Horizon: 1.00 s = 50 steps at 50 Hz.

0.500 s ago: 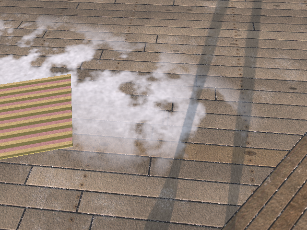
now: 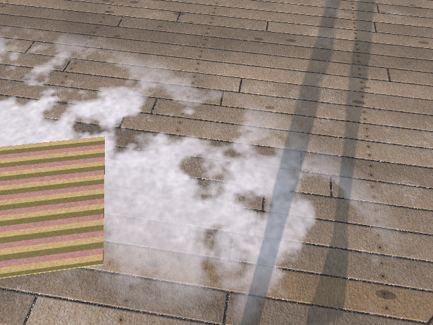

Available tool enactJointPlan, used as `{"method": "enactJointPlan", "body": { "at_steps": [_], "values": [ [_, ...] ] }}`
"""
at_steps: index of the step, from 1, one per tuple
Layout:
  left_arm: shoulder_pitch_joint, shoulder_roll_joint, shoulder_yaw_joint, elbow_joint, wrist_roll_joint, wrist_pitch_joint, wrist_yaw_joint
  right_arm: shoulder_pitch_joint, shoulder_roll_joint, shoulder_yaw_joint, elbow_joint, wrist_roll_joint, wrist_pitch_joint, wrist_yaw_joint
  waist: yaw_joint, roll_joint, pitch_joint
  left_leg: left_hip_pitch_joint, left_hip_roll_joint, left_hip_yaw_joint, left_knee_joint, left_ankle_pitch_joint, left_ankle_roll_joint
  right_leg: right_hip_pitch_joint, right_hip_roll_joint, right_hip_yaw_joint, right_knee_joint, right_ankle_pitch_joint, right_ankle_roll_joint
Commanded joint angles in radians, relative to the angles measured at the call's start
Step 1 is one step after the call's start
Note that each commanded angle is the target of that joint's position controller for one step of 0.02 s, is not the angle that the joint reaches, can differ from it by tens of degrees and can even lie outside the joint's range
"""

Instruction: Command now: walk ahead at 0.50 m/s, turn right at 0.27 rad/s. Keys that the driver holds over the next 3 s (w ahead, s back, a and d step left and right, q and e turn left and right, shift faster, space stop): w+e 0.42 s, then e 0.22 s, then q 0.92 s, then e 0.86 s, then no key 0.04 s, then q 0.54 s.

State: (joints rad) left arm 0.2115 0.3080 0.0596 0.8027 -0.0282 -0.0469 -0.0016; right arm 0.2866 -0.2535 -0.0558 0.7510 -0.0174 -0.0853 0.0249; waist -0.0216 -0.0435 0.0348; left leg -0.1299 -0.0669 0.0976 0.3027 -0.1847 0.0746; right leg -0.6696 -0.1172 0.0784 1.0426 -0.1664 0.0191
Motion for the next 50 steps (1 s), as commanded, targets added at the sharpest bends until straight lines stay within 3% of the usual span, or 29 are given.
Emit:
{"method": "enactJointPlan", "body": {
  "at_steps": [1,5,9,12,13,14,15,16,17,18,19,20,21,22,25,28,31,35,36,37,38,39,40,41,42,44,47,50],
  "values": [
    [0.012,0.048,0.014,-0.042,0.004,-0.005,-0.004,-0.055,-0.132,-0.034,-0.048,-0.003,-0.027,-0.015,0.018,0.092,-0.002,-0.007,0.267,-0.083,-0.177,0.275,0.120,-0.011,-0.004,0.040,-0.131,0.193,0.005],
    [-0.108,0.016,-0.002,-0.080,0.009,-0.012,-0.027,-0.017,-0.157,-0.040,-0.010,0.007,-0.021,-0.027,-0.034,0.078,0.045,0.053,0.283,-0.004,-0.201,0.275,0.093,0.001,0.014,-0.031,-0.328,0.308,-0.013],
    [-0.195,0.015,-0.007,-0.141,0.010,-0.012,-0.052,0.036,-0.178,-0.051,0.033,0.023,0.010,-0.033,-0.061,0.073,0.071,0.228,0.337,0.030,-0.130,0.389,0.084,-0.076,0.030,-0.075,-0.415,0.194,-0.053],
    [-0.157,0.047,0.010,-0.167,0.010,-0.006,-0.066,0.011,-0.216,-0.061,0.032,0.030,0.035,-0.048,-0.011,0.122,0.005,0.283,0.344,0.071,0.032,0.813,0.050,0.045,0.102,-0.161,-0.424,0.035,-0.105],
    [-0.086,0.074,0.025,-0.159,0.009,-0.001,-0.065,0.000,-0.229,-0.064,0.029,0.031,0.043,-0.054,0.034,0.141,-0.046,0.275,0.338,0.083,0.147,0.956,0.037,0.149,0.140,-0.186,-0.417,-0.011,-0.129],
    [0.049,0.118,0.050,-0.131,0.007,0.001,-0.058,-0.017,-0.231,-0.062,0.025,0.034,0.050,-0.059,0.113,0.128,-0.118,0.212,0.307,0.106,0.335,0.980,0.011,0.343,0.181,-0.194,-0.466,0.018,-0.163],
    [0.215,0.190,0.084,-0.096,0.006,0.009,-0.040,-0.016,-0.212,-0.052,0.012,0.028,0.043,-0.065,0.193,0.058,-0.210,0.001,0.262,0.107,0.612,0.742,-0.030,0.649,0.126,-0.057,-0.513,0.055,-0.216],
    [0.225,0.291,0.101,-0.094,-0.003,0.007,-0.027,0.081,-0.062,-0.005,-0.036,-0.009,0.016,-0.045,0.085,-0.208,-0.283,-0.473,0.050,0.055,0.982,-0.239,-0.103,1.004,-0.139,0.486,-0.567,-0.056,-0.401],
    [0.244,0.228,0.079,-0.121,0.005,-0.006,-0.029,0.019,-0.113,-0.005,-0.041,0.019,-0.027,-0.027,0.137,-0.115,-0.422,-0.609,0.004,-0.187,1.124,-0.412,-0.093,1.103,-0.216,0.769,-0.708,-0.149,-0.463],
    [0.210,0.174,0.065,-0.119,0.013,-0.015,-0.029,-0.080,-0.166,-0.019,-0.073,0.057,-0.051,-0.015,0.157,-0.062,-0.294,-0.687,0.067,-0.218,1.102,-0.323,-0.068,1.026,-0.187,0.618,-0.736,-0.103,-0.403],
    [0.151,0.147,0.057,-0.127,0.009,-0.020,-0.028,-0.111,-0.159,-0.013,-0.084,0.053,-0.064,-0.016,0.118,0.015,-0.194,-0.667,0.111,-0.206,1.008,-0.235,-0.055,0.880,-0.141,0.489,-0.737,-0.023,-0.363],
    [0.085,0.119,0.049,-0.139,0.008,-0.020,-0.027,-0.123,-0.160,-0.018,-0.078,0.027,-0.066,-0.023,0.075,0.056,-0.124,-0.616,0.142,-0.194,0.913,-0.192,-0.062,0.741,-0.102,0.400,-0.748,0.088,-0.337],
    [0.046,0.091,0.038,-0.157,0.019,-0.021,-0.022,-0.109,-0.170,-0.027,-0.074,0.013,-0.056,-0.026,0.041,0.040,-0.103,-0.545,0.161,-0.198,0.866,-0.159,-0.070,0.648,-0.074,0.344,-0.772,0.175,-0.329],
    [0.021,0.095,0.037,-0.172,0.026,-0.020,-0.019,-0.098,-0.169,-0.030,-0.076,0.008,-0.043,-0.026,0.018,0.023,-0.080,-0.504,0.160,-0.192,0.838,-0.149,-0.087,0.582,-0.062,0.320,-0.786,0.294,-0.330],
    [0.016,0.141,0.050,-0.169,0.025,-0.016,0.001,-0.094,-0.127,-0.020,-0.082,-0.003,-0.012,-0.036,-0.004,0.025,-0.056,-0.443,0.132,-0.143,0.679,-0.103,-0.145,0.439,-0.016,0.184,-0.767,0.631,-0.313],
    [0.040,0.156,0.058,-0.154,0.010,0.013,0.023,-0.175,-0.091,-0.005,-0.098,-0.002,-0.003,-0.037,0.027,-0.028,-0.090,-0.343,0.063,-0.117,0.446,0.114,-0.164,0.376,0.071,0.101,-0.713,0.624,-0.236],
    [0.081,0.151,0.058,-0.139,0.005,0.042,0.036,-0.257,-0.102,-0.006,-0.121,0.014,0.001,-0.025,0.065,-0.057,-0.117,-0.295,0.019,-0.137,0.294,0.227,-0.160,0.408,0.068,0.167,-0.668,0.460,-0.190],
    [0.057,0.099,0.041,-0.136,0.021,0.046,0.047,-0.196,-0.145,-0.024,-0.096,0.002,-0.015,-0.010,0.036,-0.077,-0.135,-0.260,0.056,-0.173,0.185,0.247,-0.103,0.538,0.009,0.250,-0.534,0.391,-0.166],
    [0.041,0.071,0.031,-0.135,0.024,0.041,0.046,-0.151,-0.140,-0.024,-0.081,-0.010,-0.026,-0.008,0.006,-0.063,-0.148,-0.181,0.068,-0.157,0.112,0.342,-0.074,0.540,0.038,0.228,-0.465,0.395,-0.142],
    [0.075,0.026,0.015,-0.136,0.041,0.033,0.042,-0.120,-0.164,-0.023,-0.081,-0.029,-0.034,-0.010,0.008,0.007,-0.216,-0.025,0.164,-0.240,0.111,0.632,-0.028,0.507,0.103,0.185,-0.340,0.282,-0.103],
    [0.237,-0.007,0.002,-0.113,0.046,0.026,0.038,-0.121,-0.182,-0.017,-0.084,-0.055,-0.031,-0.013,0.080,0.200,-0.299,0.199,0.348,-0.473,0.171,0.969,0.142,0.348,0.196,0.128,-0.141,-0.179,-0.041],
    [0.294,0.043,0.003,-0.092,0.047,0.034,0.031,-0.098,-0.117,-0.006,-0.056,-0.027,-0.016,-0.007,0.084,0.305,-0.350,0.212,0.440,-0.672,0.129,0.816,0.259,0.279,0.180,0.095,-0.026,-0.489,0.014],
    [0.232,0.108,0.019,-0.093,0.037,0.049,0.028,-0.124,-0.089,0.006,-0.064,0.008,-0.005,0.001,0.061,0.217,-0.276,0.151,0.405,-0.688,0.091,0.516,0.245,0.228,0.145,0.093,0.002,-0.502,0.037],
    [0.134,0.119,0.027,-0.100,0.034,0.066,0.032,-0.138,-0.100,0.003,-0.064,0.016,0.011,0.006,0.037,0.154,-0.217,0.099,0.353,-0.657,0.065,0.288,0.201,0.192,0.138,0.073,0.022,-0.467,0.052],
    [0.081,0.122,0.033,-0.111,0.035,0.082,0.035,-0.170,-0.131,-0.003,-0.073,0.020,0.024,0.008,0.037,0.128,-0.147,0.026,0.320,-0.632,0.036,0.152,0.172,0.166,0.133,0.056,0.006,-0.438,0.060],
    [0.041,0.109,0.036,-0.120,0.032,0.092,0.044,-0.196,-0.202,-0.029,-0.087,0.017,0.047,-0.002,0.041,0.150,-0.086,-0.087,0.262,-0.575,-0.009,0.036,0.129,0.202,0.136,0.029,-0.086,-0.387,0.056],
    [0.047,0.058,0.026,-0.101,0.029,0.079,0.055,-0.187,-0.192,-0.039,-0.093,0.019,0.070,-0.022,0.036,0.190,-0.123,-0.109,0.202,-0.514,-0.020,0.022,0.113,0.286,0.164,0.000,-0.211,-0.317,0.053],
    [0.022,0.050,0.026,-0.101,0.027,0.067,0.053,-0.179,-0.188,-0.048,-0.098,0.029,0.085,-0.036,0.022,0.202,-0.147,-0.111,0.198,-0.533,-0.025,-0.014,0.120,0.326,0.168,0.010,-0.301,-0.238,0.047]
  ]
}}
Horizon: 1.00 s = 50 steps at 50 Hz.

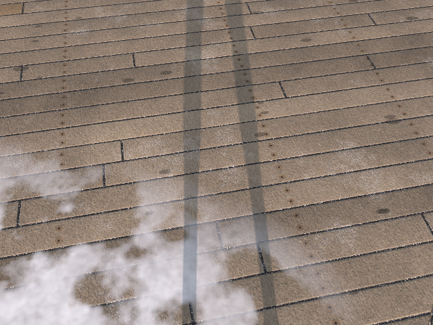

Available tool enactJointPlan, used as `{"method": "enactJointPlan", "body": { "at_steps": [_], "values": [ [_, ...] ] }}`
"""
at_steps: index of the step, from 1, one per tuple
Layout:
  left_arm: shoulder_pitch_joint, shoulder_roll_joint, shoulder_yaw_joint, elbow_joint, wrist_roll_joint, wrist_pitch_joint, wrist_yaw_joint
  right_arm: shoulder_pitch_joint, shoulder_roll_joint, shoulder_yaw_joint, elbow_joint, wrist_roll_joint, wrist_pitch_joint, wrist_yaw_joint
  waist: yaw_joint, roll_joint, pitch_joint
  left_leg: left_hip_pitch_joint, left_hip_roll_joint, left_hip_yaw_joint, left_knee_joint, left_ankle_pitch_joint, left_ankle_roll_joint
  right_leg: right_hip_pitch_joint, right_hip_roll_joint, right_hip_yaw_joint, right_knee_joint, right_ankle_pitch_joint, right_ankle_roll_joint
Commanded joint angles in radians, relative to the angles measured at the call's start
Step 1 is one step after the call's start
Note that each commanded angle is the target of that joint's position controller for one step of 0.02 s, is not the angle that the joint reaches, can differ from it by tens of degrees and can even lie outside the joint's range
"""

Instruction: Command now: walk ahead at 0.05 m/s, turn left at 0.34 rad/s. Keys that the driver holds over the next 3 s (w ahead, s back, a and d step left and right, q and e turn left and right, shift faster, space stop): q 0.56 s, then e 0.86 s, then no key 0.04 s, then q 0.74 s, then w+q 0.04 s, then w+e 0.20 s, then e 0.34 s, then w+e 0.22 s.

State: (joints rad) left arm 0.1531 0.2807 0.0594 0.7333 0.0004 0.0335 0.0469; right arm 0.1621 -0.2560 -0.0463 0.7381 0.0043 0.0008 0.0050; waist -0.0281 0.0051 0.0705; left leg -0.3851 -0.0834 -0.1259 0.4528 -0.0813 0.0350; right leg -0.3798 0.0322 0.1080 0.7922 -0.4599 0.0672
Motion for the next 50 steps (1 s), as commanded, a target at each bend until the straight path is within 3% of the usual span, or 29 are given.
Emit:
{"method": "enactJointPlan", "body": {
  "at_steps": [1,3,5,6,7,8,9,10,12,14,16,19,24,26,27,28,29,30,31,32,33,35,38,40,42,47,50],
  "values": [
    [0.072,0.077,0.026,-0.034,-0.002,-0.019,0.002,-0.051,-0.185,-0.061,-0.085,0.009,0.004,-0.020,0.025,0.157,-0.183,0.143,0.214,-0.322,-0.175,-0.135,0.160,0.045,0.019,-0.017,-0.082,0.072,-0.004],
    [0.071,0.079,0.027,-0.034,-0.004,-0.031,-0.007,-0.050,-0.187,-0.065,-0.088,0.013,0.017,-0.027,0.027,0.162,-0.176,0.133,0.207,-0.343,-0.168,-0.162,0.152,0.079,0.023,-0.021,-0.170,0.114,-0.017],
    [0.110,0.083,0.032,-0.018,-0.004,-0.045,-0.018,-0.064,-0.186,-0.067,-0.094,0.022,0.032,-0.036,0.059,0.157,-0.166,0.083,0.177,-0.335,-0.136,-0.184,0.118,0.179,0.025,-0.046,-0.336,0.225,-0.045],
    [0.127,0.114,0.041,-0.016,0.001,-0.050,-0.018,-0.044,-0.170,-0.063,-0.093,0.024,0.036,-0.039,0.063,0.127,-0.166,0.019,0.141,-0.310,-0.092,-0.242,0.079,0.258,-0.034,-0.014,-0.403,0.255,-0.074],
    [0.143,0.199,0.060,-0.021,0.027,-0.048,-0.013,-0.053,-0.134,-0.053,-0.113,0.021,0.033,-0.039,0.055,-0.050,-0.141,-0.125,0.055,-0.188,0.074,-0.346,0.020,0.301,-0.219,0.178,-0.484,0.199,-0.164],
    [0.093,0.233,0.068,-0.032,0.055,-0.046,-0.014,-0.052,-0.141,-0.058,-0.130,0.023,0.022,-0.035,0.037,-0.283,-0.106,-0.204,-0.062,-0.013,0.322,-0.484,-0.027,0.224,-0.382,0.379,-0.552,0.336,-0.291],
    [0.025,0.175,0.049,-0.065,0.061,-0.053,-0.011,0.000,-0.202,-0.080,-0.104,0.005,0.015,-0.032,0.018,-0.206,-0.105,-0.196,-0.004,-0.040,0.530,-0.491,-0.058,0.194,-0.411,0.356,-0.530,0.442,-0.323],
    [-0.027,0.135,0.038,-0.080,0.045,-0.057,-0.005,0.044,-0.215,-0.090,-0.071,0.012,0.021,-0.030,-0.010,-0.138,-0.105,-0.191,0.000,-0.034,0.617,-0.443,-0.070,0.194,-0.359,0.258,-0.500,0.499,-0.286],
    [-0.052,0.113,0.028,-0.084,0.011,-0.059,-0.002,0.079,-0.179,-0.085,-0.044,0.010,0.043,-0.038,-0.007,-0.107,-0.092,-0.240,0.016,-0.018,0.732,-0.361,-0.106,0.247,-0.300,0.140,-0.459,0.583,-0.247],
    [-0.022,0.115,0.026,-0.075,0.011,-0.050,0.001,0.044,-0.150,-0.072,-0.068,0.020,0.051,-0.033,0.016,-0.123,-0.078,-0.254,0.032,0.028,0.728,-0.322,-0.134,0.267,-0.270,0.056,-0.454,0.659,-0.258],
    [0.027,0.129,0.032,-0.064,0.015,-0.038,0.008,-0.025,-0.135,-0.060,-0.108,0.027,0.049,-0.026,0.059,-0.150,-0.082,-0.284,0.061,0.057,0.628,-0.295,-0.154,0.349,-0.280,0.034,-0.452,0.674,-0.276],
    [0.041,0.168,0.047,-0.060,0.012,-0.025,0.007,-0.060,-0.119,-0.046,-0.146,0.022,0.049,-0.009,0.081,-0.168,-0.109,-0.205,0.102,0.097,0.480,-0.314,-0.156,0.377,-0.311,0.004,-0.444,0.689,-0.288],
    [0.020,0.207,0.064,-0.056,-0.009,-0.024,-0.016,-0.044,-0.141,-0.051,-0.170,0.020,0.059,0.011,0.071,-0.192,-0.119,-0.029,0.096,0.179,0.256,-0.293,-0.104,0.322,-0.340,-0.053,-0.409,0.713,-0.276],
    [-0.006,0.206,0.065,-0.051,-0.030,-0.029,-0.019,0.007,-0.140,-0.058,-0.159,0.019,0.064,0.018,0.029,-0.177,-0.124,0.079,0.078,0.205,0.067,-0.164,-0.054,0.290,-0.331,-0.090,-0.336,0.680,-0.230],
    [0.027,0.181,0.060,-0.034,-0.034,-0.035,-0.022,0.048,-0.159,-0.069,-0.146,0.016,0.063,0.013,0.013,-0.136,-0.138,0.191,0.061,0.187,-0.043,-0.042,-0.019,0.231,-0.299,-0.134,-0.258,0.596,-0.174],
    [0.070,0.140,0.050,-0.027,-0.006,-0.041,-0.026,0.100,-0.239,-0.095,-0.143,0.018,0.061,-0.001,0.013,0.040,-0.178,0.393,0.174,0.006,-0.074,0.264,0.040,0.051,-0.226,-0.223,-0.054,0.367,-0.081],
    [0.041,0.072,0.019,-0.085,0.042,-0.046,-0.030,0.084,-0.339,-0.106,-0.174,-0.004,0.052,-0.012,0.030,0.323,-0.192,0.496,0.455,-0.355,-0.051,0.614,0.243,-0.252,-0.075,-0.240,0.202,-0.208,0.009],
    [-0.037,0.127,0.034,-0.085,0.022,-0.044,-0.023,0.116,-0.252,-0.082,-0.169,-0.030,0.029,-0.003,-0.056,0.183,-0.265,0.427,0.496,-0.339,-0.075,0.556,0.341,-0.246,-0.077,-0.088,0.362,-0.251,0.014],
    [-0.038,0.146,0.041,-0.075,-0.008,-0.034,-0.022,0.067,-0.204,-0.061,-0.158,-0.034,0.011,-0.002,-0.024,0.142,-0.214,0.368,0.435,-0.221,-0.082,0.468,0.296,-0.235,-0.103,-0.068,0.391,-0.183,0.003],
    [-0.012,0.137,0.042,-0.048,-0.012,-0.026,-0.018,0.001,-0.164,-0.049,-0.150,-0.022,0.002,-0.005,0.008,0.112,-0.185,0.334,0.365,-0.142,-0.089,0.354,0.232,-0.220,-0.118,-0.060,0.351,-0.111,-0.002],
    [0.004,0.136,0.042,-0.026,-0.003,-0.018,-0.012,-0.045,-0.124,-0.033,-0.143,-0.012,-0.002,-0.007,0.025,0.106,-0.164,0.302,0.333,-0.095,-0.094,0.317,0.194,-0.194,-0.128,-0.054,0.305,-0.044,0.005],
    [0.068,0.114,0.036,0.010,-0.001,-0.010,-0.016,-0.079,-0.079,-0.009,-0.117,-0.024,-0.010,-0.012,0.062,0.126,-0.165,0.215,0.284,0.001,-0.111,0.352,0.176,-0.053,-0.115,-0.064,0.245,0.070,0.022],
    [0.044,0.090,0.016,0.012,-0.010,-0.008,-0.024,-0.088,-0.098,-0.013,-0.085,-0.036,-0.012,-0.019,0.035,0.130,-0.133,0.207,0.275,0.043,-0.129,0.219,0.170,0.026,-0.115,-0.075,0.035,0.107,0.024],
    [0.012,0.122,0.020,-0.010,-0.013,-0.006,-0.023,-0.067,-0.157,-0.031,-0.064,-0.030,-0.003,-0.025,0.009,0.128,-0.107,0.226,0.320,-0.002,-0.135,0.152,0.199,0.011,-0.106,-0.090,-0.001,0.063,0.018],
    [0.013,0.141,0.025,-0.021,-0.019,-0.003,-0.021,-0.060,-0.186,-0.043,-0.052,-0.020,0.008,-0.030,-0.001,0.118,-0.080,0.242,0.362,-0.044,-0.140,0.110,0.220,-0.028,-0.103,-0.097,0.009,0.020,0.010],
    [0.035,0.109,0.023,-0.031,-0.019,0.002,-0.030,-0.083,-0.181,-0.052,-0.041,-0.011,0.022,-0.039,0.011,0.094,-0.086,0.294,0.408,-0.034,-0.110,0.252,0.229,-0.043,-0.103,-0.120,0.012,-0.026,-0.011],
    [0.070,0.098,0.023,-0.029,-0.022,0.003,-0.047,-0.111,-0.186,-0.059,-0.038,0.001,0.033,-0.044,0.042,0.101,-0.122,0.304,0.392,0.034,-0.046,0.324,0.192,0.045,-0.077,-0.164,-0.127,0.063,-0.040]
  ]
}}
Over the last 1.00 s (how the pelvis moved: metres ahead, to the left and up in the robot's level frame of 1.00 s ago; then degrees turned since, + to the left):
0.45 -0.10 -0.01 -20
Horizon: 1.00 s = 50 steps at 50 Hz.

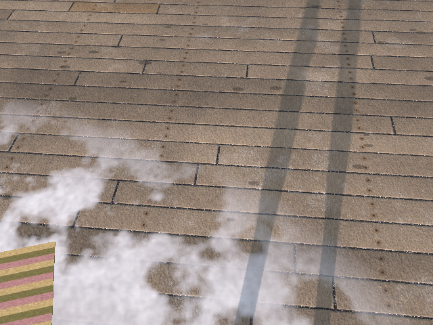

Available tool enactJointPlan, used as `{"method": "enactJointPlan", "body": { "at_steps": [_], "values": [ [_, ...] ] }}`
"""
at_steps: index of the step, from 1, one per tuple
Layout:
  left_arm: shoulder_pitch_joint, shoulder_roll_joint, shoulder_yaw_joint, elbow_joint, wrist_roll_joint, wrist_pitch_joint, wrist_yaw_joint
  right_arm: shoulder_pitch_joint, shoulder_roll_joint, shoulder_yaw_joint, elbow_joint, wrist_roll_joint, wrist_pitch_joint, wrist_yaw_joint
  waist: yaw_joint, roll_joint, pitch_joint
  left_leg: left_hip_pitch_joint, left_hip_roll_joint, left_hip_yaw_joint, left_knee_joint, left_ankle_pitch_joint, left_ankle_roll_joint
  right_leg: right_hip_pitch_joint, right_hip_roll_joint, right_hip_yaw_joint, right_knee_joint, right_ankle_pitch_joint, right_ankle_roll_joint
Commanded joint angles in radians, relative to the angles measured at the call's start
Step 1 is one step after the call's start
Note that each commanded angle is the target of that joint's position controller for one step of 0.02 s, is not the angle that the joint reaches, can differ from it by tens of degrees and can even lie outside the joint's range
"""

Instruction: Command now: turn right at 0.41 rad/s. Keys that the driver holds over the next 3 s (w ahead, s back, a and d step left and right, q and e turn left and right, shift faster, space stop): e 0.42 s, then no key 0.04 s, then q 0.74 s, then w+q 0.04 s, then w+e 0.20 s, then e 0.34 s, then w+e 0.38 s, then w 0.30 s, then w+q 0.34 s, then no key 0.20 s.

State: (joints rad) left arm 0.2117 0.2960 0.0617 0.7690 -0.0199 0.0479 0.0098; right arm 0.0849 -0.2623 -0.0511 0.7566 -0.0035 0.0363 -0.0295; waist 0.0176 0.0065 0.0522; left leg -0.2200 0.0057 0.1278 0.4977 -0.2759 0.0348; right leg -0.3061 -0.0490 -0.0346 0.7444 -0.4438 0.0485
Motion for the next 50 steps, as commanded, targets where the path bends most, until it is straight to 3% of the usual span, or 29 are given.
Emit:
{"method": "enactJointPlan", "body": {
  "at_steps": [1,2,3,4,5,6,7,8,9,14,21,24,26,27,28,29,30,31,33,35,40,43,45,46,47,48,49,50],
  "values": [
    [0.039,0.082,0.023,-0.057,-0.001,-0.012,-0.015,-0.042,-0.180,-0.056,-0.053,0.018,0.002,-0.012,0.016,0.102,-0.112,0.123,0.284,-0.186,-0.051,0.491,0.161,0.029,0.022,-0.041,-0.184,0.137,-0.042],
    [0.054,0.105,0.031,-0.058,0.006,-0.014,-0.016,-0.011,-0.170,-0.057,-0.036,0.027,0.003,-0.012,0.024,0.069,-0.109,0.080,0.241,-0.139,0.018,0.374,0.096,0.097,0.025,-0.006,-0.309,0.290,-0.077],
    [0.070,0.199,0.056,-0.069,0.011,-0.017,-0.004,0.017,-0.130,-0.050,-0.039,0.004,-0.001,-0.008,-0.003,-0.131,-0.121,-0.088,0.145,-0.028,0.236,0.142,-0.006,0.232,-0.117,0.224,-0.388,0.580,-0.147],
    [0.086,0.290,0.075,-0.083,0.025,-0.028,-0.003,-0.093,-0.093,-0.035,-0.105,-0.024,-0.008,-0.011,0.028,-0.331,-0.096,-0.361,-0.041,-0.026,0.442,-0.345,-0.088,0.292,-0.334,0.551,-0.411,0.848,-0.354],
    [0.097,0.241,0.061,-0.095,0.048,-0.049,-0.008,-0.127,-0.123,-0.045,-0.107,-0.018,-0.013,-0.012,0.062,-0.183,-0.148,-0.401,-0.031,-0.167,0.627,-0.430,-0.091,0.302,-0.346,0.550,-0.421,0.821,-0.426],
    [0.051,0.218,0.054,-0.098,0.044,-0.066,-0.008,-0.095,-0.141,-0.054,-0.092,0.003,-0.012,-0.007,0.026,-0.128,-0.130,-0.415,-0.005,-0.200,0.676,-0.350,-0.082,0.289,-0.294,0.455,-0.412,0.769,-0.382],
    [-0.005,0.204,0.055,-0.107,0.025,-0.070,-0.002,-0.062,-0.147,-0.060,-0.068,0.008,-0.012,-0.009,-0.002,-0.080,-0.111,-0.427,0.008,-0.204,0.661,-0.265,-0.083,0.283,-0.232,0.389,-0.404,0.696,-0.323],
    [-0.038,0.179,0.046,-0.114,0.006,-0.069,0.004,-0.052,-0.161,-0.065,-0.058,0.001,-0.010,-0.014,-0.011,-0.076,-0.099,-0.439,0.019,-0.212,0.633,-0.203,-0.091,0.285,-0.210,0.367,-0.403,0.680,-0.291],
    [-0.042,0.166,0.038,-0.119,0.002,-0.065,0.011,-0.042,-0.156,-0.066,-0.050,-0.001,-0.012,-0.014,-0.018,-0.093,-0.108,-0.400,0.012,-0.208,0.638,-0.154,-0.104,0.263,-0.183,0.341,-0.404,0.710,-0.281],
    [-0.004,0.184,0.044,-0.130,0.007,-0.046,0.024,-0.045,-0.129,-0.058,-0.053,0.010,-0.023,-0.012,0.001,-0.114,-0.113,-0.372,-0.015,-0.205,0.471,-0.074,-0.139,0.288,-0.144,0.348,-0.402,0.656,-0.282],
    [-0.040,0.212,0.054,-0.156,0.011,-0.025,0.021,-0.046,-0.140,-0.057,-0.059,0.015,-0.046,0.000,0.013,-0.164,-0.095,-0.232,-0.042,-0.225,0.242,-0.082,-0.139,0.179,-0.121,0.457,-0.380,0.513,-0.280],
    [-0.072,0.187,0.043,-0.163,0.014,-0.018,0.018,0.004,-0.148,-0.056,-0.044,0.018,-0.058,0.014,0.008,-0.174,-0.137,-0.152,-0.030,-0.203,0.157,-0.074,-0.121,0.194,-0.128,0.466,-0.325,0.615,-0.268],
    [-0.094,0.142,0.021,-0.158,0.010,-0.013,0.022,0.048,-0.125,-0.047,-0.026,0.014,-0.067,0.029,-0.020,-0.159,-0.153,-0.029,-0.015,-0.177,-0.022,0.069,-0.094,0.166,-0.106,0.443,-0.282,0.606,-0.231],
    [-0.072,0.099,0.003,-0.141,0.014,-0.016,0.023,0.056,-0.107,-0.037,-0.022,0.001,-0.072,0.035,-0.031,-0.129,-0.148,0.067,0.012,-0.200,-0.165,0.235,-0.073,0.128,-0.073,0.422,-0.281,0.508,-0.183],
    [-0.002,0.044,-0.016,-0.116,0.044,-0.025,0.020,0.047,-0.137,-0.032,-0.028,-0.022,-0.075,0.035,0.011,-0.005,-0.169,0.157,0.134,-0.347,-0.195,0.419,-0.033,0.091,0.002,0.338,-0.208,0.320,-0.120],
    [0.083,0.055,-0.011,-0.098,0.060,-0.033,0.017,-0.029,-0.158,-0.021,-0.043,-0.035,-0.075,0.035,0.102,0.129,-0.127,0.103,0.215,-0.443,-0.147,0.561,0.073,0.063,0.089,0.246,-0.199,0.044,-0.065],
    [0.054,0.090,-0.006,-0.096,0.068,-0.036,0.020,-0.059,-0.124,-0.009,-0.042,-0.029,-0.075,0.039,0.087,0.155,-0.104,-0.006,0.240,-0.485,-0.176,0.400,0.151,0.121,0.056,0.214,-0.243,0.057,-0.027],
    [0.006,0.122,0.003,-0.091,0.063,-0.039,0.022,-0.062,-0.129,-0.010,-0.040,-0.016,-0.078,0.045,0.057,0.139,-0.072,-0.022,0.177,-0.458,-0.183,0.256,0.123,0.143,0.054,0.203,-0.277,0.139,-0.021],
    [-0.057,0.138,0.012,-0.092,0.050,-0.036,0.029,-0.019,-0.189,-0.020,-0.027,0.001,-0.079,0.043,0.014,0.141,-0.053,-0.033,0.126,-0.440,-0.185,0.141,0.073,0.144,0.067,0.182,-0.268,0.205,-0.029],
    [-0.053,0.129,0.013,-0.093,0.040,-0.039,0.034,-0.007,-0.216,-0.026,-0.026,0.012,-0.078,0.033,0.013,0.148,-0.049,-0.016,0.125,-0.470,-0.168,0.169,0.078,0.119,0.073,0.157,-0.260,0.209,-0.029],
    [-0.035,0.102,0.023,-0.083,0.028,-0.057,0.034,0.023,-0.216,-0.036,-0.047,0.026,-0.048,0.012,-0.009,0.127,-0.106,0.043,0.130,-0.554,-0.097,0.340,0.134,0.073,0.092,0.111,-0.213,0.197,-0.022],
    [-0.005,0.106,0.034,-0.075,0.026,-0.063,0.027,0.000,-0.210,-0.041,-0.077,0.032,-0.026,0.005,-0.002,0.079,-0.126,-0.010,0.091,-0.546,-0.044,0.367,0.115,0.126,0.073,0.110,-0.242,0.254,-0.044],
    [0.019,0.144,0.050,-0.070,0.029,-0.060,0.025,-0.011,-0.193,-0.039,-0.100,0.037,-0.017,0.005,-0.007,-0.038,-0.119,-0.123,0.001,-0.439,0.066,0.256,0.051,0.203,-0.013,0.185,-0.316,0.364,-0.101],
    [0.032,0.168,0.057,-0.072,0.036,-0.057,0.026,0.000,-0.181,-0.037,-0.102,0.037,-0.014,0.008,-0.002,-0.124,-0.097,-0.229,-0.061,-0.348,0.168,0.121,0.004,0.253,-0.119,0.279,-0.364,0.476,-0.169],
    [0.029,0.179,0.058,-0.078,0.046,-0.057,0.029,0.020,-0.169,-0.036,-0.104,0.031,-0.014,0.013,-0.001,-0.228,-0.093,-0.316,-0.097,-0.261,0.325,-0.177,-0.033,0.284,-0.277,0.403,-0.407,0.632,-0.271],
    [0.005,0.156,0.047,-0.100,0.047,-0.061,0.035,0.027,-0.201,-0.051,-0.103,0.024,-0.014,0.016,0.000,-0.203,-0.093,-0.363,-0.059,-0.241,0.559,-0.369,-0.062,0.267,-0.374,0.450,-0.414,0.753,-0.348],
    [-0.027,0.142,0.039,-0.115,0.041,-0.063,0.041,0.040,-0.216,-0.063,-0.097,0.027,-0.009,0.021,-0.020,-0.114,-0.081,-0.369,-0.025,-0.253,0.662,-0.352,-0.077,0.236,-0.364,0.397,-0.404,0.773,-0.345],
    [-0.069,0.143,0.039,-0.120,0.030,-0.063,0.044,0.053,-0.193,-0.059,-0.091,0.033,0.000,0.025,-0.040,-0.075,-0.055,-0.372,0.001,-0.244,0.641,-0.294,-0.090,0.224,-0.310,0.307,-0.396,0.731,-0.300]
  ]
}}
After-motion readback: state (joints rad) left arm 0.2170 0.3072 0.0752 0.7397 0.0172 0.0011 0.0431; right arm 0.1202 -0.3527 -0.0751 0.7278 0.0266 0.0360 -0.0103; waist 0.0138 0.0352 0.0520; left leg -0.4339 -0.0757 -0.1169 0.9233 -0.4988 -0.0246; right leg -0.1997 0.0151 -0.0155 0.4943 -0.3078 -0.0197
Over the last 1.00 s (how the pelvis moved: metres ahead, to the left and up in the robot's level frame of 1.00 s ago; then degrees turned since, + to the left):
0.01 0.00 0.00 15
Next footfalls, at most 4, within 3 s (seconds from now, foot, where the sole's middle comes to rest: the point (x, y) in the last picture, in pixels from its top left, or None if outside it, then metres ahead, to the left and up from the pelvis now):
0.04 right None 0.02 -0.12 -0.77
0.56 left None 0.10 0.10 -0.77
1.22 left None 0.07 0.15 -0.77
1.74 right None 0.27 -0.09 -0.77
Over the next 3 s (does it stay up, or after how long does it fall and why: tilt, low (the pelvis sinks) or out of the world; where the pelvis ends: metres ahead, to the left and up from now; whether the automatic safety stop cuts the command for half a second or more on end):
stays up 0.61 -0.13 0.01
